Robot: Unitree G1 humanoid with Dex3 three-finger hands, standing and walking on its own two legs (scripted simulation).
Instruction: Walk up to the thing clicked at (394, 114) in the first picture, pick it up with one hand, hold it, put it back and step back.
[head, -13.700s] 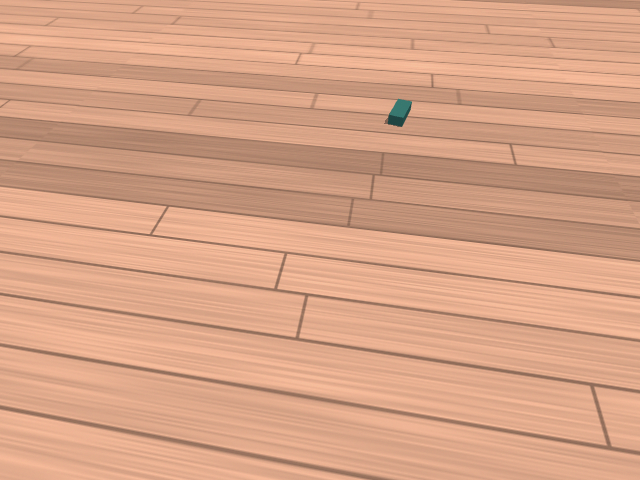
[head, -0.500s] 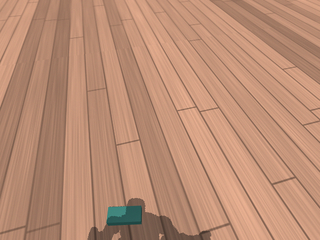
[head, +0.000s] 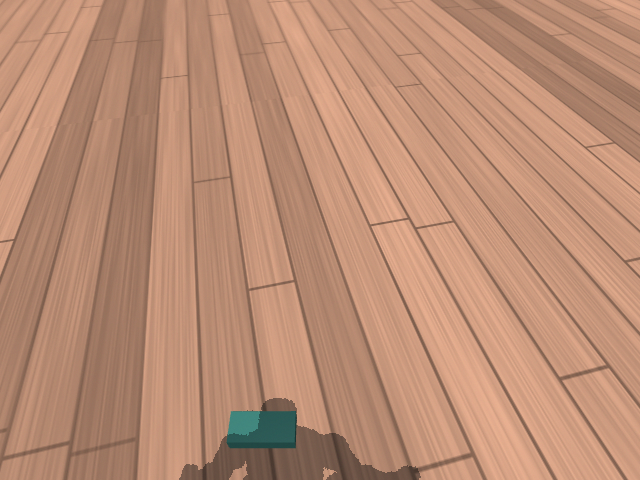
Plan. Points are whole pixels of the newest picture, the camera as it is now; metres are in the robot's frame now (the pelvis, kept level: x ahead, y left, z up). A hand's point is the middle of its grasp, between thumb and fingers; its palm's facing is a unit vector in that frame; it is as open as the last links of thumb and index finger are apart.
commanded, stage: stand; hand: left
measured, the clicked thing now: (263, 429) +0.42 +0.19 -0.76
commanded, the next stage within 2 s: walk up in 0.44 s
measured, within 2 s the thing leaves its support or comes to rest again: neither
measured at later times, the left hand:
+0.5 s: hand out of the picture +0.07 +0.27 -0.16, palm faces +0.00 -0.94 -0.35, open 7.4 cm
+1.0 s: hand out of the picture +0.01 +0.26 -0.17, palm faces +0.02 -0.92 -0.39, open 7.4 cm
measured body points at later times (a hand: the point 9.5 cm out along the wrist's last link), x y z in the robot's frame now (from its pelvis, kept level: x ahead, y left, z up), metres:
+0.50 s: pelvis +0.00 +0.01 +0.00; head +0.01 +0.02 +0.45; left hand +0.07 +0.32 -0.14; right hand +0.08 -0.29 -0.13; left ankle -0.02 +0.13 -0.75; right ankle +0.01 -0.12 -0.75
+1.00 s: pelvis -0.11 +0.00 -0.03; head -0.03 +0.00 +0.41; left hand +0.00 +0.31 -0.14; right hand -0.01 -0.32 -0.16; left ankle -0.17 +0.11 -0.73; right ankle +0.01 -0.12 -0.75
